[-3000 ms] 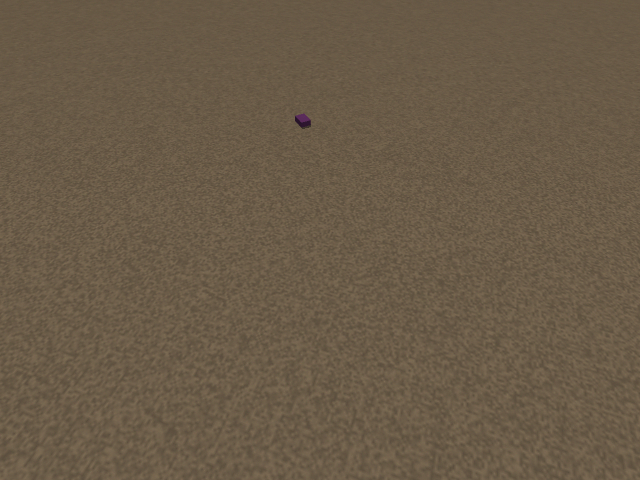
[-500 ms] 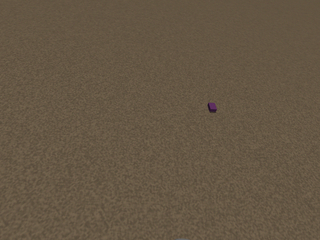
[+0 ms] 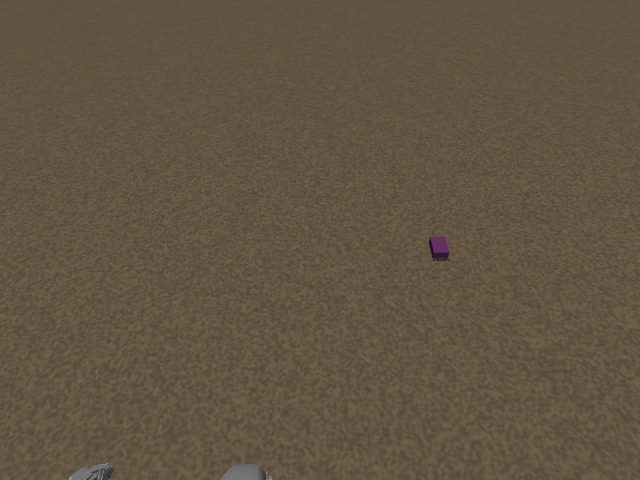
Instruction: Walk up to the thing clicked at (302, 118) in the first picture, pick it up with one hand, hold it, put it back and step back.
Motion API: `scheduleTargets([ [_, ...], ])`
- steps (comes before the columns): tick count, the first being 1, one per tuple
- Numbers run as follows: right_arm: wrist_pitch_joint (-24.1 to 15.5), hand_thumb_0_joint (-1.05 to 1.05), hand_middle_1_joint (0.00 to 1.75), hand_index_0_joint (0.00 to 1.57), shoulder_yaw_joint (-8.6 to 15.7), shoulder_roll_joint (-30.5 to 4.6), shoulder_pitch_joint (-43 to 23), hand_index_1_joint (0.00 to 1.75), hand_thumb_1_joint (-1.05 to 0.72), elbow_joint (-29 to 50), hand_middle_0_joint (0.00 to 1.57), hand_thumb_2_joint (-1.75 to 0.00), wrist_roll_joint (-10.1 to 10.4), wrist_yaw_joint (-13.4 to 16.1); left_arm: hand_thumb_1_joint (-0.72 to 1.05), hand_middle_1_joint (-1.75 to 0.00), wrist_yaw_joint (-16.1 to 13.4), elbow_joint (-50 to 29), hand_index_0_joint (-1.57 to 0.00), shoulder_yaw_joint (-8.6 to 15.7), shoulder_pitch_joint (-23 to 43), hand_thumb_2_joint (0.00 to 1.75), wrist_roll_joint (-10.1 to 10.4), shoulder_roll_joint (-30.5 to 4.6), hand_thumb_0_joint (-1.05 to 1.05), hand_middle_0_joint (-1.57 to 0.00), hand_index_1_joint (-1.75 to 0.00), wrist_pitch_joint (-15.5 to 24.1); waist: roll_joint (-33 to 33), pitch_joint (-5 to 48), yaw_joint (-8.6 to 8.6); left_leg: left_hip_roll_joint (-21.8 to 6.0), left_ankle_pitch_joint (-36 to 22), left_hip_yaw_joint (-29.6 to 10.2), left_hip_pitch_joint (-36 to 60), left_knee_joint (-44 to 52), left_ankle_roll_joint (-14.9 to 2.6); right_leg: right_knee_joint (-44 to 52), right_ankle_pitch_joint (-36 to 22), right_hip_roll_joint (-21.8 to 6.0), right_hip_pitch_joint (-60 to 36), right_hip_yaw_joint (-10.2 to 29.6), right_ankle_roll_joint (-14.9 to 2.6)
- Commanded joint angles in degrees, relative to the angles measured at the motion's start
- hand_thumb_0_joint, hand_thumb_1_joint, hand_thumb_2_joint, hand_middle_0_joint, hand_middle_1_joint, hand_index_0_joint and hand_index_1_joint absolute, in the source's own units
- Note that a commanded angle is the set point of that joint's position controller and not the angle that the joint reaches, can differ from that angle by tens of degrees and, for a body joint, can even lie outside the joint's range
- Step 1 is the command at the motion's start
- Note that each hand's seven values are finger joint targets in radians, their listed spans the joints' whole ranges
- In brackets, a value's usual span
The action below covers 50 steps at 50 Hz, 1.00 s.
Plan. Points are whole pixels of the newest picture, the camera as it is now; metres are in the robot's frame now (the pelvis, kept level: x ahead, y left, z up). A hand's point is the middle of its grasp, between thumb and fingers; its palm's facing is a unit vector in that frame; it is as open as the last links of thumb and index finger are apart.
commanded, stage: walk up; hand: left
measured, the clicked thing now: (438, 247) +1.11 -0.43 -0.75
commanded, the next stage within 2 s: none
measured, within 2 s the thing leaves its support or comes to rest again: neither
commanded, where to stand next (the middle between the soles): +0.76 -0.73 m, yaw +9 degrees
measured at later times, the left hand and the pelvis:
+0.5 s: hand (252, 409) +0.27 +0.13 -0.16, palm faces +0.00 -0.96 -0.27, open 7.4 cm; pelvis +0.20 -0.14 -0.01, yaw +2 degrees
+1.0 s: hand (361, 363) +0.35 -0.05 -0.17, palm faces +0.10 -0.93 -0.34, open 7.4 cm; pelvis +0.35 -0.34 -0.02, yaw +5 degrees
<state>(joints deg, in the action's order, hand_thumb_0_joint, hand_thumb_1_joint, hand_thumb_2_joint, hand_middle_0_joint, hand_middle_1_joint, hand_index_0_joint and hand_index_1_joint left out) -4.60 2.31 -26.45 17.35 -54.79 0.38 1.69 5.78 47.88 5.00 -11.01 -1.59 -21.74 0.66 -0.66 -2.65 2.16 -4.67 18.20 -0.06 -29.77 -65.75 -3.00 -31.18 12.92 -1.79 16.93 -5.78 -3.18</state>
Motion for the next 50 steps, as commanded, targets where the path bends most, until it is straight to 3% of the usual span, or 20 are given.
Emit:
scheduleTargets([
  [1,-0.8,0.0,0.3,0.2,3.3,-11.7,7.1,0.3,-0.9,0.3,0.2,-0.9,-0.2,0.1,0.9,-0.3,-1.3,-5.1,-0.2,4.3,-0.7,0.9,0.2,-13.9,0.0,-0.2,-0.3,2.0,9.9,-1.1,-0.41,-0.2,-6.5,-0.5,-4.2,5.9,1.59,20.4,6.3,-8.2,-3.0,10.6,-2.14],
  [6,-0.6,0.0,0.3,0.2,2.9,-10.9,0.0,0.3,-0.9,3.7,0.2,-0.9,-0.2,0.0,0.9,-0.3,-0.9,-7.1,-0.2,4.2,-3.4,0.9,-1.1,-13.7,0.0,-0.2,-0.3,1.4,7.1,-4.1,2.23,-0.2,-6.1,1.5,-4.8,19.6,2.65,21.9,5.4,-10.4,-6.3,10.4,-2.35],
  [10,-1.0,0.0,0.3,0.2,2.5,-9.3,-0.3,0.3,-0.9,4.9,0.2,-0.9,0.1,0.7,0.9,-0.3,-1.2,-8.0,-0.2,3.9,-5.1,0.9,-1.4,-12.6,0.0,-0.2,-0.3,0.2,4.7,-1.5,2.23,1.6,-7.7,4.9,0.9,27.3,1.41,14.8,-14.4,-9.2,-11.5,8.1,-0.49],
  [13,-1.4,0.0,0.3,0.2,3.2,-9.8,9.6,0.3,-0.9,3.5,0.2,-0.9,0.0,2.4,0.9,-0.3,-2.0,-9.3,-0.2,3.8,-5.2,0.9,-1.1,-13.1,0.0,-0.2,-0.3,0.0,1.3,3.8,-3.3,4.5,-10.2,6.3,19.6,34.0,-1.39,-4.5,-34.3,-5.9,-6.1,2.9,2.13],
  [14,-1.5,0.0,0.3,0.2,4.2,-11.7,14.9,0.3,-0.9,2.6,0.2,-0.9,-0.6,3.1,0.9,-0.3,-2.4,-10.4,-0.2,3.3,-5.0,0.9,-0.7,-12.2,0.0,-0.2,-0.3,0.3,-0.7,6.0,-6.37,1.7,-13.4,2.6,31.4,35.9,-3.73,-14.3,-32.7,-3.9,2.6,1.6,4.97],
  [15,-1.3,0.0,0.3,0.2,5.6,-14.8,20.5,0.3,-0.9,2.6,0.2,-0.9,-1.5,3.7,0.9,-0.3,-2.8,-11.6,-0.2,3.0,-5.5,0.9,-0.4,-10.2,0.0,-0.2,-0.3,0.4,-10.4,10.3,-9.72,-11.5,-11.7,-16.9,44.4,38.8,-10.61,-31.2,-4.7,0.7,17.7,2.2,7.61],
  [16,-1.1,0.0,0.3,0.2,6.7,-18.9,19.4,0.3,-0.9,4.7,0.2,-0.9,-1.4,4.5,0.9,-0.3,-2.8,-11.4,-0.2,3.1,-7.8,0.9,-0.9,-10.3,0.0,-0.2,-0.3,-0.2,-10.0,12.7,-8.05,-26.3,-6.1,-40.8,46.4,42.7,-17.54,-44.4,23.9,5.1,28.4,7.1,9.28],
  [17,-1.2,0.0,0.3,0.2,7.5,-20.5,14.4,0.3,-0.9,5.8,0.2,-0.9,1.3,5.2,0.9,-0.3,-2.8,-10.8,-0.2,4.7,-6.2,0.9,-1.2,-18.4,0.0,-0.2,-0.3,-1.3,-4.0,11.1,-7.76,-32.0,1.1,-47.5,40.7,47.1,-21.12,-52.1,22.0,0.1,29.1,16.4,7.57],
  [21,-2.3,0.0,0.3,0.2,4.1,-13.5,3.4,0.3,-0.9,7.1,0.2,-0.9,0.2,4.3,0.9,-0.3,-1.1,-8.1,-0.2,4.7,-5.2,0.9,0.0,-14.8,0.0,-0.2,-0.3,-1.7,1.1,0.0,-2.3,-13.8,-12.2,-9.9,17.5,45.5,-9.83,-42.5,8.8,-1.5,18.9,16.4,4.82],
  [24,-3.4,0.0,0.3,0.2,4.6,-16.1,-1.6,0.3,-0.9,7.2,0.2,-0.9,-0.7,2.8,0.9,-0.3,0.8,-7.4,-0.2,4.2,-6.8,0.9,0.1,-12.2,0.0,-0.2,-0.3,-2.6,-8.0,-3.9,0.71,-10.7,-8.1,-1.0,8.2,47.1,-8.06,-29.8,5.4,-4.5,13.6,11.7,4.17],
  [27,-3.9,0.0,0.3,0.2,6.0,-19.1,-3.0,0.3,-0.9,7.5,0.2,-0.9,-1.6,2.1,0.9,-0.3,2.0,-7.6,-0.2,4.3,-3.6,0.9,0.1,-11.5,0.0,-0.2,-0.3,-2.8,-13.1,-2.8,-0.21,-10.5,-2.3,1.7,6.4,47.0,-7.15,-15.0,2.4,-7.0,8.1,9.6,3.67],
  [31,-2.8,0.0,0.3,0.2,6.4,-19.8,-5.2,0.3,-0.9,6.6,0.2,-0.9,-1.8,1.6,0.9,-0.3,1.9,-4.3,-0.2,5.7,-7.1,0.9,-0.2,-13.4,0.0,-0.2,-0.3,-2.8,-10.9,2.8,2.18,-10.6,10.4,1.6,0.9,40.7,-5.5,-11.0,-0.5,-3.1,-5.5,0.9,2.58],
  [33,-1.5,0.0,0.3,0.2,4.8,-14.1,-3.6,0.3,-0.9,6.1,0.2,-0.9,-2.2,2.1,0.9,-0.3,1.0,-1.1,-0.2,7.2,-14.6,0.9,-0.8,-17.0,0.0,-0.2,-0.3,-2.0,4.1,6.4,6.09,-4.7,14.1,7.3,-3.6,20.1,-2.9,-6.1,5.9,-0.5,-14.3,1.0,2.22],
  [34,-1.0,0.0,0.3,0.2,3.0,-8.9,-3.1,0.3,-0.9,6.9,0.2,-0.9,-2.2,2.1,0.9,-0.3,0.1,-0.5,-0.2,8.5,-20.1,0.9,-1.8,-21.0,0.0,-0.2,-0.3,-1.5,19.7,5.2,9.93,1.6,14.1,9.8,-12.8,1.2,-1.33,5.2,19.4,-6.3,-16.7,14.2,-0.53],
  [35,-1.0,0.0,0.3,0.2,2.1,-7.3,-1.6,0.3,-0.9,8.4,0.2,-0.9,-0.8,2.5,0.9,-0.3,-0.7,-3.3,-0.2,8.4,-16.5,0.9,-1.7,-24.8,0.0,-0.2,-0.3,-0.7,26.1,2.7,7.27,5.3,17.6,4.0,-21.3,-7.1,0.76,16.0,18.6,-16.2,-14.2,35.0,-4.66],
  [36,-0.9,0.0,0.3,0.2,3.4,-11.0,-1.7,0.3,-0.9,8.1,0.2,-0.9,-1.1,3.3,0.9,-0.3,-1.2,-5.1,-0.2,8.2,-9.6,0.9,-0.8,-26.6,0.0,-0.2,-0.3,-0.5,22.9,1.1,4.61,1.4,16.1,0.1,-19.9,-10.7,0.56,20.5,21.9,-19.7,-10.9,42.6,-8.88],
  [40,-1.8,0.0,0.3,0.2,3.3,-12.8,2.3,0.3,-0.9,2.2,0.2,-0.9,0.5,2.3,0.9,-0.3,-2.3,-5.9,-0.2,5.7,-4.0,0.9,-0.5,-19.0,0.0,-0.2,-0.3,0.0,16.7,-0.3,0.49,-2.8,8.0,-0.3,-10.7,-0.2,-0.05,8.5,2.6,-12.7,-4.5,21.8,-10.09],
  [45,-2.5,0.0,0.3,0.2,2.9,-9.9,3.2,0.3,-0.9,3.2,0.2,-0.9,-0.4,1.4,0.9,-0.3,-2.3,-8.2,-0.2,3.9,-5.2,0.9,-1.2,-15.5,0.0,-0.2,-0.3,0.5,11.4,2.2,1.17,1.1,5.7,4.2,-2.2,17.5,0.22,6.5,-15.0,-13.0,-5.1,17.3,-12.94],
  [49,-2.7,0.0,0.3,0.2,4.4,-10.4,14.8,0.3,-0.9,0.5,0.2,-0.9,-0.5,2.3,0.9,-0.3,-1.6,-12.0,-0.2,2.7,1.2,0.9,-0.5,-14.1,0.0,-0.2,-0.3,-0.5,3.3,6.4,-6.11,3.2,-13.8,5.1,25.5,33.6,0.64,-3.9,-6.2,-8.6,9.3,9.4,-8.22],
  [50,-2.6,0.0,0.3,0.2,5.7,-13.6,17.8,0.3,-0.9,0.1,0.2,-0.9,-1.3,3.0,0.9,-0.3,-1.5,-12.4,-0.2,1.7,-0.1,0.9,-0.4,-11.6,0.0,-0.2,-0.3,-0.6,-3.7,8.2,-7.88,-0.6,-12.2,-1.1,33.5,35.9,0.1,-13.0,-0.4,-5.1,15.5,6.5,-5.08],
])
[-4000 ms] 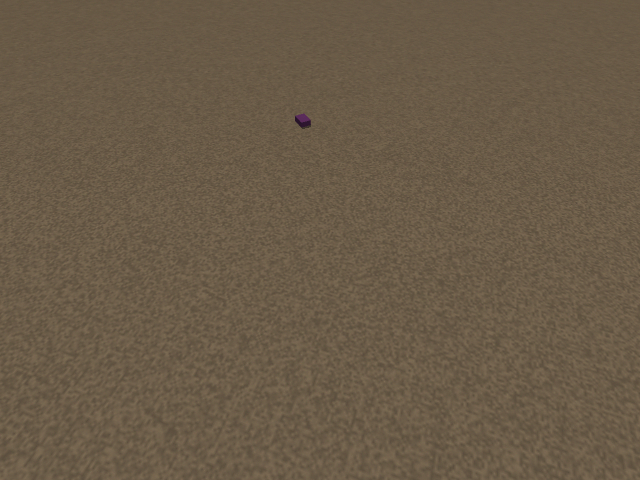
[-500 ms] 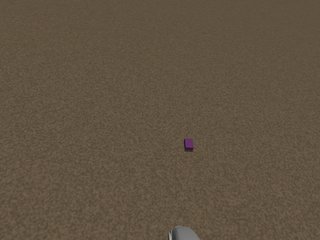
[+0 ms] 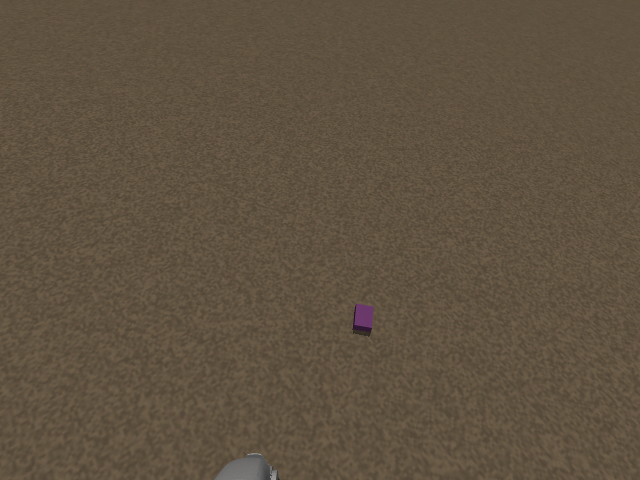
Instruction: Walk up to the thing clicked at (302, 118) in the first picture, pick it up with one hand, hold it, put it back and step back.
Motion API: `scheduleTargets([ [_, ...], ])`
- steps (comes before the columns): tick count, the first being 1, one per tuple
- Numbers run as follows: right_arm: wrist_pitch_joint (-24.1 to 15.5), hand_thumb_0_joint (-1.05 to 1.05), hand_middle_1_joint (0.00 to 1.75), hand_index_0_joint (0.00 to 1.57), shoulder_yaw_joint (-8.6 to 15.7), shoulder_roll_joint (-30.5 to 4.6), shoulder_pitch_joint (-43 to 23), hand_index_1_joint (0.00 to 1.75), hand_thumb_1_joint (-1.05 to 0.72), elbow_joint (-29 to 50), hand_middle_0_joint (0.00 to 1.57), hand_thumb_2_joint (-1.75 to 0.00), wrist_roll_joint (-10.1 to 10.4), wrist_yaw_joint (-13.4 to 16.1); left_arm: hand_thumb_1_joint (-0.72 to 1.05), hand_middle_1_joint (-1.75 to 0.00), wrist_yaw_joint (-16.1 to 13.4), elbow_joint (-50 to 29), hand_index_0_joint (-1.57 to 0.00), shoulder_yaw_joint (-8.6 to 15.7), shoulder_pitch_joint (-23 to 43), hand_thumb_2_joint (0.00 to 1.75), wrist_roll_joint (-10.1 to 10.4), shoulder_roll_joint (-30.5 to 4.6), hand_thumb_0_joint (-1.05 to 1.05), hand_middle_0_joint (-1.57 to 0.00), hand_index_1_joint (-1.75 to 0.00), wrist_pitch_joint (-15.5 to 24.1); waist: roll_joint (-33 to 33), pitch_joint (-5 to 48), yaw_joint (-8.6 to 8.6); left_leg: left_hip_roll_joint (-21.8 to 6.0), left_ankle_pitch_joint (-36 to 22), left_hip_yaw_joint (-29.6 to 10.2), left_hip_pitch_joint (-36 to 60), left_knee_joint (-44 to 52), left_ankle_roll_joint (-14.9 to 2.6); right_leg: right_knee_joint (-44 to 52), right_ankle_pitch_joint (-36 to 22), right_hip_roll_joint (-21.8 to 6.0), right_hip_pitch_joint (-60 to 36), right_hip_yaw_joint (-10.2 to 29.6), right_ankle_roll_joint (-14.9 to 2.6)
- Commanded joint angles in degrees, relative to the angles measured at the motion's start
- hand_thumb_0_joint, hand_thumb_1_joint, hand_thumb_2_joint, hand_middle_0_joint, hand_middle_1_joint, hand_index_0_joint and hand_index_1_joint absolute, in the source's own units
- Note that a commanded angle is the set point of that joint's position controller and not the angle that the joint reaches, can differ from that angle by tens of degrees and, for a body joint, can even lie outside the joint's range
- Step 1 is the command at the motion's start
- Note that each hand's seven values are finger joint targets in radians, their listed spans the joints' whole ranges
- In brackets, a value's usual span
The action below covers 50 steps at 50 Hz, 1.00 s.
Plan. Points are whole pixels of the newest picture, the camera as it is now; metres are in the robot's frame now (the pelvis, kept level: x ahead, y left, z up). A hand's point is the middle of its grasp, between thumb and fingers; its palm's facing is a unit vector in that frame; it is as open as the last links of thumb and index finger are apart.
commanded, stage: walk up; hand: left
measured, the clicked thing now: (363, 317) +0.75 -0.16 -0.74
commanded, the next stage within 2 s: none
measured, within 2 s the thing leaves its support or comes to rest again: neither
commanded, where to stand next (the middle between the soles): +0.38 -0.43 m, yaw +5 degrees
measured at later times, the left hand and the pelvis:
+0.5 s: hand out of the picture +0.11 +0.12 -0.14, palm faces +0.05 -0.90 -0.43, open 7.3 cm; pelvis +0.09 -0.20 -0.02, yaw +0 degrees
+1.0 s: hand (365, 407) +0.27 -0.06 -0.16, palm faces -0.02 -0.95 -0.30, open 7.3 cm; pelvis +0.22 -0.32 +0.00, yaw +2 degrees
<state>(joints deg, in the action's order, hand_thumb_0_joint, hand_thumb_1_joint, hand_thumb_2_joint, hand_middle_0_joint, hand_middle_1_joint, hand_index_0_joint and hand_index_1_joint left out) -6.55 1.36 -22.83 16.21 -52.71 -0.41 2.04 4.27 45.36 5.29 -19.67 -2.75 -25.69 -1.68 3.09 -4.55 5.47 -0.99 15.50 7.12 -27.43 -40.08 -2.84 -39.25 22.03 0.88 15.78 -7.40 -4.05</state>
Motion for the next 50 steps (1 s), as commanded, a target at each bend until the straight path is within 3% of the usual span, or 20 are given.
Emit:
scheduleTargets([
  [1,-0.5,0.0,0.3,0.2,7.9,-21.8,19.2,0.3,-0.9,-0.9,0.2,-0.9,-1.2,3.4,0.9,-0.3,0.0,-9.8,-0.2,0.7,4.6,0.9,0.5,-4.5,0.0,-0.2,-0.3,1.5,-17.3,11.3,-10.27,-16.2,6.1,-30.2,35.5,16.8,-4.14,-16.8,6.0,-1.6,26.4,5.7,-0.99],
  [2,-0.3,0.0,0.3,0.2,8.0,-22.8,15.1,0.3,-0.9,2.1,0.2,-0.9,-1.1,4.0,0.9,-0.3,-0.1,-7.8,-0.2,2.0,1.3,0.9,0.0,-8.3,0.0,-0.2,-0.3,-0.1,-10.5,9.7,-8.02,-24.8,25.5,-45.9,28.7,25.0,-6.87,-25.8,6.8,-1.8,27.4,11.7,1.02],
  [3,-0.2,0.0,0.3,0.2,8.3,-24.3,8.9,0.3,-0.9,4.5,0.2,-0.9,0.1,4.2,0.9,-0.3,0.2,-6.4,-0.2,3.5,-3.0,0.9,-0.4,-13.5,0.0,-0.2,-0.3,-1.4,-5.7,7.5,-5.93,-27.2,35.9,-47.3,23.1,28.8,-9.19,-28.3,7.5,-4.3,26.0,13.5,1.69],
  [4,0.0,0.0,0.3,0.2,8.0,-23.6,5.0,0.3,-0.9,4.9,0.2,-0.9,0.7,4.1,0.9,-0.3,0.6,-5.2,-0.2,4.2,-4.2,0.9,-0.6,-15.2,0.0,-0.2,-0.3,-2.0,-5.5,3.8,-4.08,-27.0,35.3,-44.0,17.2,28.8,-10.83,-30.2,7.7,-6.2,24.7,13.6,1.92],
  [7,-0.2,0.0,0.3,0.2,6.9,-19.8,2.4,0.3,-0.9,4.8,0.2,-0.9,-0.6,3.2,0.9,-0.3,1.2,-2.2,-0.2,5.6,-3.7,0.9,-0.7,-14.8,0.0,-0.2,-0.3,-2.3,-6.1,-0.7,-3.15,-18.6,28.0,-28.7,4.7,27.4,-6.88,-26.3,2.8,-7.1,17.1,13.4,3.24],
  [16,-0.1,0.0,0.3,0.2,8.4,-24.8,-0.4,0.3,-0.9,3.7,0.2,-0.9,-1.8,1.9,0.9,-0.3,3.3,-2.9,-0.2,5.6,-0.6,0.9,0.2,-11.4,0.0,-0.2,-0.3,-2.3,-17.1,1.4,-3.33,-14.5,27.8,-14.4,0.6,21.9,-6.37,-11.5,3.6,-7.6,9.9,6.9,4.38],
  [20,1.9,0.0,0.3,0.2,7.4,-20.6,-4.9,0.3,-0.9,3.5,0.2,-0.9,-2.2,2.3,0.9,-0.3,1.8,2.9,-0.2,6.9,-12.9,0.9,0.0,-12.3,0.0,-0.2,-0.3,-1.4,-2.3,6.5,3.81,-8.4,28.8,-5.3,-5.5,-0.4,-3.05,3.6,0.7,-2.2,-7.1,0.6,4.16],
  [21,2.6,0.0,0.3,0.2,6.0,-15.4,-4.0,0.3,-0.9,3.8,0.2,-0.9,-2.1,2.4,0.9,-0.3,1.0,4.2,-0.2,7.8,-16.7,0.9,-1.2,-15.9,0.0,-0.2,-0.3,-1.0,13.5,4.0,6.23,-2.7,28.6,1.1,-15.3,-19.0,-0.96,13.0,11.4,-5.4,-10.5,8.3,2.2],
  [22,3.1,0.0,0.3,0.2,4.1,-10.8,-3.4,0.3,-0.9,4.5,0.2,-0.9,-1.0,2.7,0.9,-0.3,0.2,1.4,-0.2,7.8,-13.7,0.9,-1.9,-19.2,0.0,-0.2,-0.3,-0.3,21.0,-0.4,6.1,3.4,22.9,-4.7,-25.3,-35.5,1.23,23.4,30.1,-15.2,-3.7,31.8,-0.7],
  [24,2.9,0.0,0.3,0.2,6.1,-17.7,-2.8,0.3,-0.9,3.9,0.2,-0.9,0.6,3.3,0.9,-0.3,-0.6,-3.9,-0.2,7.2,1.7,0.9,-0.2,-22.4,0.0,-0.2,-0.3,0.7,13.7,-7.1,-0.88,-1.8,13.3,-12.1,-22.8,-34.4,0.78,35.8,38.5,-21.7,4.0,44.3,-4.12],
  [28,1.7,0.0,0.3,0.2,5.2,-17.3,3.2,0.3,-0.9,-1.8,0.2,-0.9,1.4,1.6,0.9,-0.3,-1.1,-2.1,-0.2,5.0,1.5,0.9,0.1,-15.1,0.0,-0.2,-0.3,2.6,6.6,-6.3,-3.07,-2.9,3.6,-10.6,-14.6,-25.9,0.6,23.5,11.0,-13.7,1.3,23.3,-2.2],
  [34,1.3,0.0,0.3,0.2,4.4,-14.5,-1.1,0.3,-0.9,1.7,0.2,-0.9,0.6,0.2,0.9,-0.3,-1.4,-3.6,-0.2,3.9,-2.3,0.9,0.0,-12.8,0.0,-0.2,-0.3,3.5,4.9,-2.6,-0.43,-2.2,4.1,-6.3,-8.8,-9.2,1.45,22.0,-7.4,-15.6,-7.0,17.6,-5.69],
  [37,1.2,0.0,0.3,0.2,4.2,-12.9,1.7,0.3,-0.9,2.2,0.2,-0.9,0.7,0.5,0.9,-0.3,-1.8,-5.5,-0.2,3.4,-0.8,0.9,0.1,-11.3,0.0,-0.2,-0.3,2.8,3.1,1.6,-1.81,-0.2,-0.4,-2.7,-0.4,-0.6,1.12,14.6,-23.9,-13.5,-8.6,12.3,-4.14],
  [39,1.0,0.0,0.3,0.2,4.5,-11.9,7.6,0.3,-0.9,1.1,0.2,-0.9,0.5,1.2,0.9,-0.3,-1.6,-6.7,-0.2,3.0,0.4,0.9,0.3,-11.1,0.0,-0.2,-0.3,2.1,0.5,5.6,-5.73,2.1,-8.7,0.4,15.0,8.0,0.39,4.3,-34.3,-10.8,-3.4,7.2,-2.13],
  [40,1.0,0.0,0.3,0.2,5.4,-13.7,12.3,0.3,-0.9,-0.1,0.2,-0.9,0.2,2.0,0.9,-0.3,-1.7,-7.5,-0.2,2.4,-0.6,0.9,0.5,-9.5,0.0,-0.2,-0.3,2.0,-3.7,8.8,-7.92,1.5,-10.4,-1.5,25.0,11.7,-0.82,-6.2,-35.1,-7.9,0.7,5.0,0.36],
  [41,1.0,0.0,0.3,0.2,6.8,-17.1,16.5,0.3,-0.9,-0.3,0.2,-0.9,-0.3,2.8,0.9,-0.3,-1.8,-8.1,-0.2,1.6,-2.0,0.9,0.6,-7.2,0.0,-0.2,-0.3,2.2,-8.9,11.8,-10.48,-5.4,-8.9,-13.7,36.9,11.0,-5.46,-16.9,-23.6,-6.0,13.0,5.2,3.13],
  [42,1.0,0.0,0.3,0.2,7.9,-20.6,18.2,0.3,-0.9,1.1,0.2,-0.9,-0.8,3.7,0.9,-0.3,-1.7,-8.6,-0.2,1.1,-4.1,0.9,0.4,-4.1,0.0,-0.2,-0.3,2.1,-15.7,14.4,-9.92,-21.4,-11.1,-37.8,45.5,12.4,-11.8,-27.5,10.0,-0.3,26.9,6.4,5.62],
  [44,1.2,0.0,0.3,0.2,8.8,-23.6,10.3,0.3,-0.9,4.0,0.2,-0.9,1.8,4.5,0.9,-0.3,-2.1,-7.1,-0.2,3.1,-4.0,0.9,0.1,-13.9,0.0,-0.2,-0.3,-0.1,-5.9,10.6,-8.28,-31.2,3.2,-48.8,32.2,20.0,-18.76,-39.1,9.8,-4.5,27.3,16.3,5.4],
  [47,0.5,0.0,0.3,0.2,6.3,-17.0,4.7,0.3,-0.9,4.8,0.2,-0.9,0.3,4.3,0.9,-0.3,-1.5,-5.7,-0.2,3.6,-0.2,0.9,0.6,-11.6,0.0,-0.2,-0.3,-0.4,-0.9,1.6,-5.6,-19.3,-10.4,-25.2,15.2,17.7,-11.48,-34.8,3.5,-5.5,21.0,18.4,4.29],
  [50,-0.4,0.0,0.3,0.2,6.3,-18.5,1.6,0.3,-0.9,5.0,0.2,-0.9,-0.3,3.2,0.9,-0.3,-0.3,-5.1,-0.2,3.6,-2.9,0.9,0.9,-9.3,0.0,-0.2,-0.3,-0.8,-9.0,-1.3,-2.77,-16.3,-12.4,-14.7,5.9,16.9,-10.62,-29.0,-0.5,-7.0,16.0,14.6,4.09],
])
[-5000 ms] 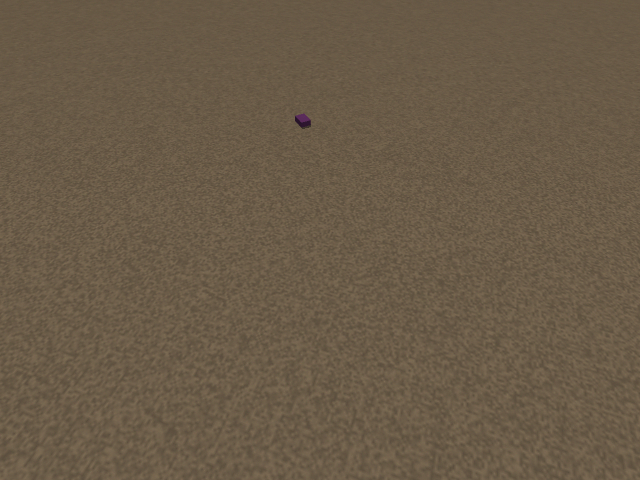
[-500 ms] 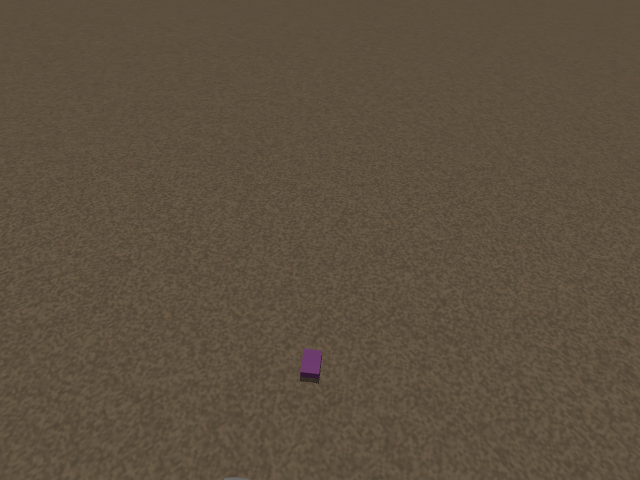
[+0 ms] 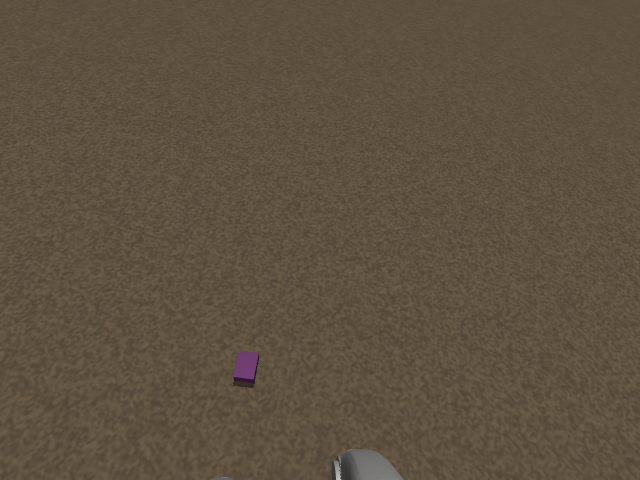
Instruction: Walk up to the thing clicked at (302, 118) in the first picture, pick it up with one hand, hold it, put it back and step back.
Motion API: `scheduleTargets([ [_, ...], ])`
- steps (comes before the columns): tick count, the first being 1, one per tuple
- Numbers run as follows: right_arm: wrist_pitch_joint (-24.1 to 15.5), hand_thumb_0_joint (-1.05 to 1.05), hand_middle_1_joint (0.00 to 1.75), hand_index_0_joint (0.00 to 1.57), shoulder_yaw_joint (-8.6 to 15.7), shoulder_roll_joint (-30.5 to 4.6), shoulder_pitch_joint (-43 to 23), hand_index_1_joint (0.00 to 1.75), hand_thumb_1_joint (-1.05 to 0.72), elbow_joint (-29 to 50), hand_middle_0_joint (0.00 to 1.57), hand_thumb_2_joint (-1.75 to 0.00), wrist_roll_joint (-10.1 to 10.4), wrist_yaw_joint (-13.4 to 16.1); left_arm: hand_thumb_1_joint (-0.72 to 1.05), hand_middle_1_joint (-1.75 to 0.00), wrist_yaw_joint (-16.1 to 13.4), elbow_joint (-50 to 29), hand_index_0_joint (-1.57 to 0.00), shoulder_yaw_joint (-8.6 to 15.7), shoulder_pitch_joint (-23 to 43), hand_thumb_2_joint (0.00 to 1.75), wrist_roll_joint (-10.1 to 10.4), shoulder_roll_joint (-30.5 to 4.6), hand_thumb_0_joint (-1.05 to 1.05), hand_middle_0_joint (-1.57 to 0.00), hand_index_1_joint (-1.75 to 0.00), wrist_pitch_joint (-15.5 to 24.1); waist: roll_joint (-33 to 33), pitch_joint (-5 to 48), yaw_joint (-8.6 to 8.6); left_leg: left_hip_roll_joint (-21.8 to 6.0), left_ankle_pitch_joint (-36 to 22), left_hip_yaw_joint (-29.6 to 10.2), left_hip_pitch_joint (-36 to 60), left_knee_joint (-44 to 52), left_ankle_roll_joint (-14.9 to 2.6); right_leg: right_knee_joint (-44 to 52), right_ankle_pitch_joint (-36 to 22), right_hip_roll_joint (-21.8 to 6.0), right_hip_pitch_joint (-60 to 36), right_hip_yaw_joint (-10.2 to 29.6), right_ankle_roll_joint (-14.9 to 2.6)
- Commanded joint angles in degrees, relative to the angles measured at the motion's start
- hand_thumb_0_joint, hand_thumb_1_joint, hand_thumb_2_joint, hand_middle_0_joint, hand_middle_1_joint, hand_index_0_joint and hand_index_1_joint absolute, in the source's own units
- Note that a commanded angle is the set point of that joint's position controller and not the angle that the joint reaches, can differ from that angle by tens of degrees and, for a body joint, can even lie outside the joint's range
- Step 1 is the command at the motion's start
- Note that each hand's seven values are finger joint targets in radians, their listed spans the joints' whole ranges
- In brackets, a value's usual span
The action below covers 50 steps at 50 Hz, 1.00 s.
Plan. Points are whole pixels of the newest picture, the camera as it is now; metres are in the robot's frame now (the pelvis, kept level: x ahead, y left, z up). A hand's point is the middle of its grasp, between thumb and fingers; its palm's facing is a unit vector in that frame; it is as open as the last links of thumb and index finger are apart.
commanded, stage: walk up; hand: left
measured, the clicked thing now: (246, 366) +0.54 +0.15 -0.73
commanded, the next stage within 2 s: none
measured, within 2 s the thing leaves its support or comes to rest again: neither
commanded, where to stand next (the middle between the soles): +0.16 -0.11 m, yaw +3 degrees
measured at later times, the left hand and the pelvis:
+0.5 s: hand out of the picture +0.11 +0.09 -0.13, palm faces +0.03 -0.91 -0.42, open 7.3 cm; pelvis +0.08 -0.18 +0.00, yaw +2 degrees
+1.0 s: hand out of the picture +0.09 +0.16 -0.15, palm faces +0.13 -0.91 -0.40, open 7.3 cm; pelvis +0.06 -0.13 +0.00, yaw +7 degrees
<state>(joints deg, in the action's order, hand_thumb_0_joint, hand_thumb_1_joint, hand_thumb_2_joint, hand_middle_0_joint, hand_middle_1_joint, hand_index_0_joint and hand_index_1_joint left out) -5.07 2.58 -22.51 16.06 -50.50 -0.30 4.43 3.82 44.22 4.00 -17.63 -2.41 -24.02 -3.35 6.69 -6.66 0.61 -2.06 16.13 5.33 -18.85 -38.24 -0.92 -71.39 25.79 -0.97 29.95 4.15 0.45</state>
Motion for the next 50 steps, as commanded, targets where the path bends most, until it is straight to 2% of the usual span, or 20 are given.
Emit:
scheduleTargets([
  [1,-2.1,0.0,0.3,0.2,5.3,-19.2,1.4,0.3,-0.9,2.9,0.2,-0.9,-0.8,0.6,0.9,-0.3,0.7,-4.3,-0.2,4.6,-3.7,0.9,0.7,-10.2,0.0,-0.2,-0.3,0.8,-14.7,0.8,1.67,-13.9,-12.6,-10.5,-2.5,14.7,-11.89,8.5,-5.0,-5.9,1.8,1.5,-0.3],
  [6,-2.0,0.0,0.3,0.2,6.6,-24.0,-0.6,0.3,-0.9,3.2,0.2,-0.9,-1.5,-0.4,0.9,-0.3,2.4,-4.2,-0.2,5.5,0.7,0.9,0.5,-11.3,0.0,-0.2,-0.3,0.6,-19.6,3.8,0.94,-12.9,12.1,-9.4,-8.9,15.7,-9.89,22.7,-6.0,-5.7,-9.2,-4.2,-1.16],
  [9,-0.2,0.0,0.3,0.2,5.2,-20.0,-2.7,0.3,-0.9,2.9,0.2,-0.9,-2.1,-0.8,0.9,-0.3,1.2,1.0,-0.2,6.6,-7.8,0.9,0.1,-12.7,0.0,-0.2,-0.3,1.4,-10.2,8.1,5.48,-8.1,20.5,-4.0,-16.1,-1.0,-6.79,29.8,-4.3,-0.1,-23.0,-9.6,-1.18],
  [10,0.5,0.0,0.3,0.2,3.7,-14.7,0.2,0.3,-0.9,2.4,0.2,-0.9,-2.1,-0.9,0.9,-0.3,0.3,2.5,-0.2,7.3,-12.3,0.9,-0.4,-14.7,0.0,-0.2,-0.3,2.1,2.4,9.6,8.18,-3.9,21.0,0.6,-19.0,-16.2,-4.56,36.2,-0.2,-0.8,-26.6,-6.4,-1.84],
  [11,0.8,0.0,0.3,0.2,1.5,-9.2,0.2,0.3,-0.9,3.1,0.2,-0.9,-1.5,-0.5,0.9,-0.3,-0.9,1.6,-0.2,7.6,-11.8,0.9,-1.2,-18.4,0.0,-0.2,-0.3,2.6,15.5,5.5,8.59,2.8,21.5,-0.3,-28.6,-31.0,-1.56,47.6,6.0,-12.5,-22.1,17.1,-5.5],
  [12,1.1,0.0,0.3,0.2,2.6,-12.5,-0.7,0.3,-0.9,4.2,0.2,-0.9,-0.5,0.5,0.9,-0.3,-1.4,-1.5,-0.2,7.1,-5.0,0.9,-0.4,-21.3,0.0,-0.2,-0.3,2.9,14.4,4.0,5.93,2.1,19.3,-7.0,-28.9,-35.4,-0.59,57.8,7.8,-19.2,-18.0,30.6,-11.27],
  [13,0.9,0.0,0.3,0.2,3.4,-15.6,-0.1,0.3,-0.9,3.2,0.2,-0.9,-0.7,0.8,0.9,-0.3,-1.7,-2.6,-0.2,7.2,0.1,0.9,0.6,-23.0,0.0,-0.2,-0.3,3.0,12.2,2.6,3.23,-0.9,17.4,-8.7,-26.8,-35.7,-0.68,58.8,6.9,-21.5,-15.9,33.9,-14.62],
  [16,1.2,0.0,0.3,0.2,2.8,-15.5,3.1,0.3,-0.9,-1.4,0.2,-0.9,0.5,-0.8,0.9,-0.3,-3.3,-1.5,-0.2,5.0,3.1,0.9,1.3,-16.3,0.0,-0.2,-0.3,4.5,3.5,1.8,0.51,-3.0,8.5,-9.7,-21.6,-33.7,-1.06,48.3,-8.3,-15.0,-13.6,16.1,-10.89],
  [19,2.2,0.0,0.3,0.2,2.3,-13.5,4.0,0.3,-0.9,-2.1,0.2,-0.9,-0.1,-2.2,0.9,-0.3,-4.4,0.7,-0.2,3.8,1.0,0.9,1.8,-15.0,0.0,-0.2,-0.3,6.8,-1.1,4.5,0.35,-2.1,5.5,-11.2,-17.6,-28.2,-1.33,45.6,-21.9,-16.5,-16.1,13.5,-11.53],
  [26,5.3,0.0,0.3,0.2,3.1,-12.5,-3.0,0.3,-0.9,2.3,0.2,-0.9,-0.9,-3.3,0.9,-0.3,-7.3,2.1,-0.2,3.6,-3.2,0.9,2.6,-15.7,0.0,-0.2,-0.3,8.7,-3.9,7.1,2.42,1.4,4.0,-14.9,-18.0,-22.7,-0.34,41.0,-53.9,-19.8,-25.9,9.1,-7.23],
  [29,6.0,0.0,0.3,0.2,3.4,-11.8,-5.6,0.3,-0.9,3.3,0.2,-0.9,-0.6,-3.7,0.9,-0.3,-7.9,2.3,-0.2,3.4,-2.9,0.9,2.2,-15.1,0.0,-0.2,-0.3,8.7,-0.7,6.3,2.96,2.3,3.8,-13.7,-16.4,-21.6,-0.54,41.3,-52.9,-18.1,-24.6,6.4,-4.94],
  [35,5.7,0.0,0.3,0.2,3.2,-10.2,-6.6,0.3,-0.9,3.1,0.2,-0.9,0.0,-4.3,0.9,-0.3,-7.1,1.8,-0.2,3.2,1.4,0.9,1.2,-14.8,0.0,-0.2,-0.3,8.1,4.9,8.2,1.92,1.2,6.3,-7.2,-8.0,-11.2,-0.56,39.4,-44.1,-16.5,-21.8,1.1,-9.34],
  [39,4.3,0.0,0.3,0.2,3.3,-10.2,-3.7,0.3,-0.9,0.2,0.2,-0.9,-0.3,-4.5,0.9,-0.3,-6.2,2.5,-0.2,2.3,4.2,0.9,2.0,-14.1,0.0,-0.2,-0.3,7.0,2.6,9.9,-1.03,3.4,-1.9,-2.9,6.4,4.9,-1.89,32.3,-32.1,-13.7,-13.5,-3.0,-7.81],
  [40,3.8,0.0,0.3,0.2,3.7,-11.3,-2.4,0.3,-0.9,-0.8,0.2,-0.9,-0.7,-4.1,0.9,-0.3,-6.0,3.0,-0.2,1.4,3.3,0.9,2.0,-11.9,0.0,-0.2,-0.3,6.7,-2.0,11.6,-1.82,1.9,-3.3,-6.6,12.1,8.9,-2.98,26.6,-27.1,-11.8,-10.1,-4.7,-5.95],
  [41,3.4,0.0,0.3,0.2,4.6,-15.1,-2.5,0.3,-0.9,-0.4,0.2,-0.9,-1.3,-3.8,0.9,-0.3,-5.7,2.8,-0.2,0.2,1.7,0.9,2.4,-8.3,0.0,-0.2,-0.3,6.5,-13.8,13.2,-1.81,-7.6,-6.5,-22.5,18.1,11.2,-6.33,18.3,-13.8,-7.3,-0.5,-6.9,-2.45],
  [42,3.3,0.0,0.3,0.2,4.3,-17.8,-4.4,0.3,-0.9,0.4,0.2,-0.9,-0.6,-3.8,0.9,-0.3,-6.0,2.6,-0.2,0.0,3.6,0.9,2.8,-7.8,0.0,-0.2,-0.3,6.0,-17.8,12.6,-2.16,-17.4,-9.6,-34.2,15.3,13.5,-13.38,17.7,8.4,-2.0,3.1,-7.8,-1.14],
  [43,3.8,0.0,0.3,0.2,4.8,-19.5,-6.8,0.3,-0.9,-0.4,0.2,-0.9,-0.1,-4.0,0.9,-0.3,-6.5,4.5,-0.2,0.6,6.6,0.9,2.3,-11.3,0.0,-0.2,-0.3,5.9,-18.3,9.4,-2.77,-19.4,-0.4,-36.6,5.2,15.9,-17.35,17.3,11.5,-3.9,-2.0,-3.9,-1.16],
  [44,4.0,0.0,0.3,0.2,4.1,-17.2,-9.8,0.3,-0.9,0.1,0.2,-0.9,-0.1,-3.9,0.9,-0.3,-6.0,5.2,-0.2,0.9,6.9,0.9,2.2,-12.8,0.0,-0.2,-0.3,6.1,-15.0,6.7,-1.61,-16.5,1.3,-31.0,-0.1,15.1,-16.56,19.3,10.4,-4.0,-5.8,-3.5,-0.99],
  [46,4.0,0.0,0.3,0.2,2.2,-13.5,-13.8,0.3,-0.9,0.8,0.2,-0.9,-0.7,-3.9,0.9,-0.3,-5.3,7.5,-0.2,0.8,3.4,0.9,2.6,-10.8,0.0,-0.2,-0.3,6.0,-14.2,5.6,0.7,-9.3,-1.7,-19.6,-1.2,12.1,-10.26,25.7,2.7,-3.2,-8.4,-4.6,-1.1],
  [50,4.6,0.0,0.3,0.2,2.0,-13.9,-15.0,0.3,-0.9,-0.4,0.2,-0.9,-0.5,-4.5,0.9,-0.3,-5.5,10.9,-0.2,0.7,2.0,0.9,2.1,-9.7,0.0,-0.2,-0.3,6.2,-16.6,6.0,1.32,-7.1,3.6,-17.9,-4.0,11.0,-6.81,39.8,-7.5,0.6,-17.9,-8.1,-0.88],
])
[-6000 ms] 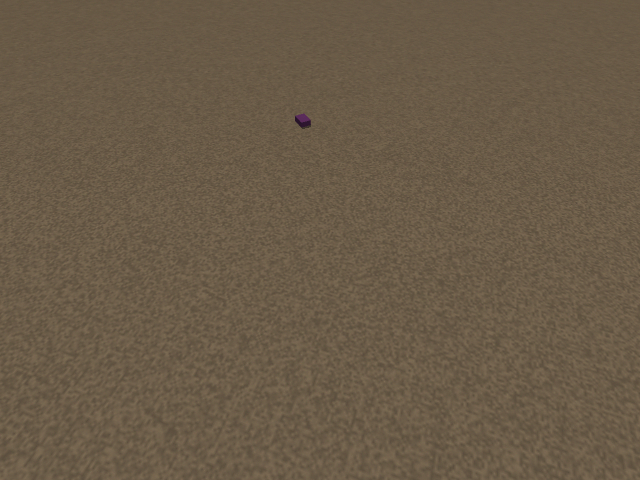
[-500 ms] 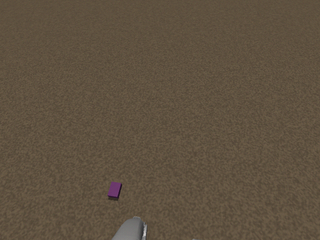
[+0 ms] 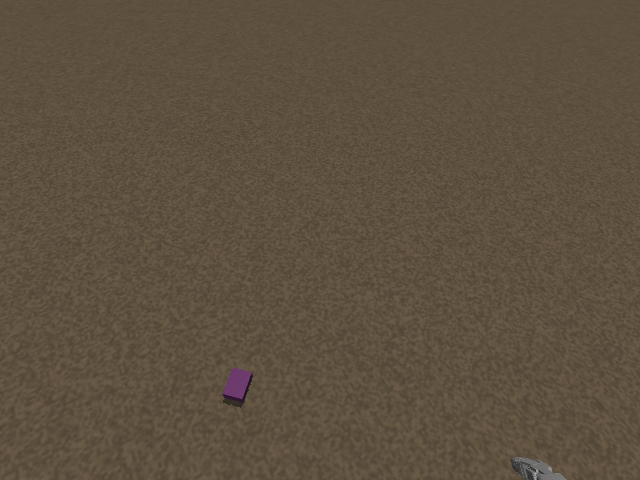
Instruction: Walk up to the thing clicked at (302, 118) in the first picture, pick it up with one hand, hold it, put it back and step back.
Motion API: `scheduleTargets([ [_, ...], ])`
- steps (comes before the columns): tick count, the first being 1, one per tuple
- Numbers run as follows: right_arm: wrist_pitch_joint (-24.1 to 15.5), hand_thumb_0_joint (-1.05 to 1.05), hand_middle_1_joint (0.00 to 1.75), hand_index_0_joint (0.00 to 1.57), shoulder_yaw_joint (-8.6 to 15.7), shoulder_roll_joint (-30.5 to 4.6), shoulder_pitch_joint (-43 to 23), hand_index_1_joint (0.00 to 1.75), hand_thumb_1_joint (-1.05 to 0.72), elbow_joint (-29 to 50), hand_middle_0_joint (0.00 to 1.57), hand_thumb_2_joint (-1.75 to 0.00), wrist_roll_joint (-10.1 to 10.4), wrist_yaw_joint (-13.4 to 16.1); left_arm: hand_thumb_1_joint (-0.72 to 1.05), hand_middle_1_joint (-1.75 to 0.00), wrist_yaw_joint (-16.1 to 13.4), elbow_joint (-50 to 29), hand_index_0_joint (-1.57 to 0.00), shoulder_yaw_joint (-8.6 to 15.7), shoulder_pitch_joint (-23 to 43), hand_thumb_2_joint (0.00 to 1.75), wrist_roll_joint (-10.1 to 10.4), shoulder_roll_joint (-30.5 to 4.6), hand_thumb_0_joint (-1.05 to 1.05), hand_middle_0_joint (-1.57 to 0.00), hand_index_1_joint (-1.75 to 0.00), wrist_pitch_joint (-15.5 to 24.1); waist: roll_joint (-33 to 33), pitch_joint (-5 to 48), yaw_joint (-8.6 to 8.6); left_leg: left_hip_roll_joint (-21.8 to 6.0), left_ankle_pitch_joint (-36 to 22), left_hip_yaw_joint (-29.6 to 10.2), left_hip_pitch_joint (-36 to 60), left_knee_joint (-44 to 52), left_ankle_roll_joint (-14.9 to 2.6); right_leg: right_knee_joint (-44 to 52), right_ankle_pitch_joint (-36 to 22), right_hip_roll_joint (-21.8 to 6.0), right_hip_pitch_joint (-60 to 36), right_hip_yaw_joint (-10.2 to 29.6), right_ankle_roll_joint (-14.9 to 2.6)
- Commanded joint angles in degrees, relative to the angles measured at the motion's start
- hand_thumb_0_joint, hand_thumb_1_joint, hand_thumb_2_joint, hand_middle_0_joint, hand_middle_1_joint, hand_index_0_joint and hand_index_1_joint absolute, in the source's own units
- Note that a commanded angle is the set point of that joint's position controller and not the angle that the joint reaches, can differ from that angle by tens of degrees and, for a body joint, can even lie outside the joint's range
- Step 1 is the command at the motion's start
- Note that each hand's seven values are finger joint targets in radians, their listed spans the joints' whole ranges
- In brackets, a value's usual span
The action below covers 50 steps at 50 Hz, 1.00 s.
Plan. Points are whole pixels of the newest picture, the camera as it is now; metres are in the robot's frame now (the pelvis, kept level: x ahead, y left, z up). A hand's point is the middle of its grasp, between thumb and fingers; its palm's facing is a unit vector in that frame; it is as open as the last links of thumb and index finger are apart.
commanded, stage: walk up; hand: left
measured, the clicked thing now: (238, 384) +0.51 +0.22 -0.73
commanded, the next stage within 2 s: stand in 1.42 s
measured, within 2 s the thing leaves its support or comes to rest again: neither
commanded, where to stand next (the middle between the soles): +0.10 +0.01 m, yaw -4 degrees
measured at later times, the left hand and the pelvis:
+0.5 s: hand out of the picture +0.10 +0.26 -0.13, palm faces -0.03 -0.93 -0.37, open 7.3 cm; pelvis +0.02 +0.00 +0.03, yaw -1 degrees
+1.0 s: hand out of the picture +0.14 +0.25 -0.12, palm faces -0.08 -0.93 -0.35, open 7.3 cm; pelvis +0.03 +0.00 +0.03, yaw -3 degrees
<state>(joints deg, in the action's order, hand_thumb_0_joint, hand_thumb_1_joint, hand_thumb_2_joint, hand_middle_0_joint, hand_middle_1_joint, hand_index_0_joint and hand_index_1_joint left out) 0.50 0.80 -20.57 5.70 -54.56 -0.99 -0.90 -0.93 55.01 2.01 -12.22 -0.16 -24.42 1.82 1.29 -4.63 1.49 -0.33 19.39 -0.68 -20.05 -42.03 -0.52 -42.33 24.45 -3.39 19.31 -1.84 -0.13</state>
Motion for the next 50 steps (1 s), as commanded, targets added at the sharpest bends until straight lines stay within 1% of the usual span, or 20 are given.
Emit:
scheduleTargets([
  [1,-0.8,0.0,0.3,0.2,3.1,-14.4,-4.9,0.3,-0.9,3.7,0.2,-0.9,0.5,0.7,0.9,-0.3,-1.0,0.3,-0.2,2.7,-3.2,0.9,-0.6,-9.9,0.0,-0.2,-0.3,1.5,-9.9,4.3,0.93,-8.9,2.6,-11.3,-4.8,14.4,-6.14,12.7,-7.6,1.6,-9.9,0.5,-0.83],
  [2,-0.9,0.0,0.3,0.2,2.5,-12.3,-5.1,0.3,-0.9,3.5,0.2,-0.9,0.7,0.6,0.9,-0.3,-1.0,0.2,-0.2,2.6,-1.7,0.9,-1.0,-11.3,0.0,-0.2,-0.3,1.8,-6.5,4.4,0.64,-7.4,5.1,-10.2,-6.8,14.3,-4.28,14.5,-5.2,-1.6,-10.5,5.9,-1.93],
  [3,-0.6,0.0,0.3,0.2,2.7,-12.5,-4.8,0.3,-0.9,2.4,0.2,-0.9,0.7,0.5,0.9,-0.3,-0.7,-0.1,-0.2,2.5,1.2,0.9,-1.0,-12.5,0.0,-0.2,-0.3,1.7,-4.5,1.7,-0.36,-4.9,11.3,-8.8,-4.4,15.6,-2.75,17.5,4.9,-3.4,-3.8,10.6,-3.19],
  [4,-0.5,0.0,0.3,0.2,2.8,-13.0,-3.1,0.3,-0.9,0.9,0.2,-0.9,0.3,0.5,0.9,-0.3,-0.3,-0.5,-0.2,2.4,4.3,0.9,-0.9,-12.9,0.0,-0.2,-0.3,1.4,-3.5,-0.7,-1.65,-4.8,15.4,-9.2,-1.6,17.4,-2.54,18.9,12.3,-4.1,1.3,11.1,-3.38],
  [5,-0.6,0.0,0.3,0.2,3.2,-14.2,-3.4,0.3,-0.9,0.1,0.2,-0.9,0.2,0.5,0.9,-0.3,0.0,-0.3,-0.2,1.9,5.3,0.9,-0.7,-12.1,0.0,-0.2,-0.3,1.2,-4.6,-1.7,-1.86,-5.2,16.6,-10.3,-0.4,18.6,-2.71,18.7,11.8,-3.1,2.8,9.4,-2.93],
  [6,-0.8,0.0,0.3,0.2,3.2,-14.5,-3.9,0.3,-0.9,-0.2,0.2,-0.9,0.0,0.3,0.9,-0.3,0.2,0.1,-0.2,1.5,5.3,0.9,-0.4,-11.1,0.0,-0.2,-0.3,1.3,-5.3,-1.3,-1.65,-5.8,16.7,-11.2,-0.8,19.9,-2.81,17.6,8.0,-1.5,1.3,7.1,-2.36],
  [7,-1.0,0.0,0.3,0.2,3.0,-14.2,-5.4,0.3,-0.9,-0.3,0.2,-0.9,0.1,0.2,0.9,-0.3,0.3,0.8,-0.2,1.3,4.0,0.9,-0.3,-10.4,0.0,-0.2,-0.3,1.5,-5.6,0.1,-0.79,-6.6,15.0,-11.5,0.2,20.5,-3.28,17.4,3.3,-1.1,-0.5,5.9,-2.39],
  [9,-1.5,0.0,0.3,0.2,2.5,-13.2,-6.2,0.3,-0.9,-0.8,0.2,-0.9,0.1,0.1,0.9,-0.3,0.3,2.6,-0.2,1.1,2.2,0.9,-0.3,-10.1,0.0,-0.2,-0.3,2.2,-4.3,2.9,-0.07,-6.3,7.7,-9.9,2.0,18.9,-3.27,18.6,-4.2,-1.4,-4.5,6.4,-2.38],
  [10,-1.7,0.0,0.3,0.2,2.4,-12.9,-5.3,0.3,-0.9,-1.3,0.2,-0.9,0.1,0.1,0.9,-0.3,0.2,2.8,-0.2,1.1,3.0,0.9,-0.4,-10.5,0.0,-0.2,-0.3,2.4,-3.2,5.1,-0.69,-6.0,4.1,-8.6,3.4,18.2,-3.02,19.0,-8.1,-2.3,-6.3,7.2,-2.47],
  [11,-1.8,0.0,0.3,0.2,2.4,-12.9,-4.4,0.3,-0.9,-2.0,0.2,-0.9,0.3,0.2,0.9,-0.3,0.1,3.2,-0.2,1.2,3.8,0.9,-0.4,-10.7,0.0,-0.2,-0.3,2.4,-2.7,6.2,-1.16,-5.7,1.6,-7.7,4.2,18.0,-2.72,19.5,-9.8,-3.0,-7.5,7.7,-2.57],
  [13,-1.8,0.0,0.3,0.2,2.3,-12.6,-3.6,0.3,-0.9,-3.1,0.2,-0.9,0.6,0.2,0.9,-0.3,0.1,3.6,-0.2,0.9,5.1,0.9,-0.1,-10.7,0.0,-0.2,-0.3,2.5,-2.3,6.3,-1.6,-5.4,-1.2,-6.9,5.4,19.0,-2.36,20.4,-10.1,-3.7,-7.9,8.3,-2.36],
  [15,-1.8,0.0,0.3,0.2,2.4,-12.8,-4.1,0.3,-0.9,-4.1,0.2,-0.9,0.5,0.4,0.9,-0.3,0.1,4.0,-0.2,0.6,6.3,0.9,0.1,-10.1,0.0,-0.2,-0.3,2.2,-2.4,5.2,-1.53,-5.6,-3.0,-6.7,6.5,20.0,-2.05,20.3,-11.6,-3.3,-6.9,7.4,-1.98],
  [18,-1.8,0.0,0.3,0.2,2.4,-12.8,-4.5,0.3,-0.9,-4.9,0.2,-0.9,0.6,0.5,0.9,-0.3,0.1,5.2,-0.2,0.5,6.2,0.9,0.1,-9.7,0.0,-0.2,-0.3,2.0,-2.1,5.9,-1.17,-6.4,-9.0,-6.5,7.5,20.7,-2.4,20.6,-16.6,-3.1,-9.4,6.1,-1.45],
  [21,-1.8,0.0,0.3,0.2,2.3,-12.3,-4.0,0.3,-0.9,-5.8,0.2,-0.9,0.9,0.5,0.9,-0.3,0.0,6.1,-0.2,0.5,6.8,0.9,0.2,-9.8,0.0,-0.2,-0.3,2.1,-0.5,7.5,-1.35,-5.8,-15.7,-4.2,10.6,19.4,-1.91,22.0,-21.6,-4.3,-11.1,7.3,-1.44],
  [22,-1.8,0.0,0.3,0.2,2.4,-12.2,-3.9,0.3,-0.9,-6.1,0.2,-0.9,0.8,0.6,0.9,-0.3,-0.1,6.2,-0.2,0.5,7.4,0.9,0.2,-9.9,0.0,-0.2,-0.3,2.0,-0.3,7.6,-1.53,-5.5,-16.4,-3.9,11.0,19.5,-1.74,22.0,-22.6,-4.5,-11.2,7.2,-1.36],
  [29,-1.4,0.0,0.3,0.2,2.6,-12.0,-4.6,0.3,-0.9,-7.7,0.2,-0.9,0.6,0.6,0.9,-0.3,0.0,7.0,-0.2,0.3,9.9,0.9,0.1,-9.1,0.0,-0.2,-0.3,1.2,-0.6,6.4,-1.49,-6.1,-13.9,-3.6,12.3,23.0,-1.25,24.0,-18.8,-4.3,-10.7,7.0,-0.92],
  [33,-1.7,0.0,0.3,0.2,2.8,-12.3,-5.3,0.3,-0.9,-7.9,0.2,-0.9,0.5,0.7,0.9,-0.3,0.1,7.3,-0.2,0.2,10.5,0.9,0.0,-8.8,0.0,-0.2,-0.3,1.0,-1.4,6.9,-1.46,-6.3,-14.4,-3.2,13.1,23.9,-1.13,23.9,-20.9,-4.2,-11.6,6.8,-0.65],
  [38,-1.6,0.0,0.3,0.2,2.8,-12.3,-5.3,0.3,-0.9,-8.0,0.2,-0.9,0.4,0.7,0.9,-0.3,0.1,7.4,-0.2,0.3,11.2,0.9,-0.2,-8.8,0.0,-0.2,-0.3,0.9,-1.4,6.1,-1.55,-6.3,-13.9,-2.7,12.8,24.9,-0.97,24.6,-20.9,-3.9,-12.1,7.0,-0.37],
  [46,-1.8,0.0,0.3,0.2,3.0,-12.1,-4.8,0.3,-0.9,-7.8,0.2,-0.9,0.4,0.9,0.9,-0.3,0.0,7.5,-0.2,0.4,11.1,0.9,-0.3,-8.4,0.0,-0.2,-0.3,0.8,-1.4,8.5,-1.68,-6.7,-18.4,-1.7,15.8,24.2,-1.04,23.8,-25.0,-4.0,-13.0,6.7,-0.28],
  [50,-1.5,0.0,0.3,0.2,3.1,-12.0,-4.8,0.3,-0.9,-7.9,0.2,-0.9,0.3,0.9,0.9,-0.3,0.0,7.5,-0.2,0.3,11.8,0.9,-0.4,-8.4,0.0,-0.2,-0.3,0.6,-1.4,6.7,-1.98,-6.5,-15.5,-1.7,14.8,25.0,-0.94,24.0,-23.4,-3.8,-12.2,7.0,-0.18],
])
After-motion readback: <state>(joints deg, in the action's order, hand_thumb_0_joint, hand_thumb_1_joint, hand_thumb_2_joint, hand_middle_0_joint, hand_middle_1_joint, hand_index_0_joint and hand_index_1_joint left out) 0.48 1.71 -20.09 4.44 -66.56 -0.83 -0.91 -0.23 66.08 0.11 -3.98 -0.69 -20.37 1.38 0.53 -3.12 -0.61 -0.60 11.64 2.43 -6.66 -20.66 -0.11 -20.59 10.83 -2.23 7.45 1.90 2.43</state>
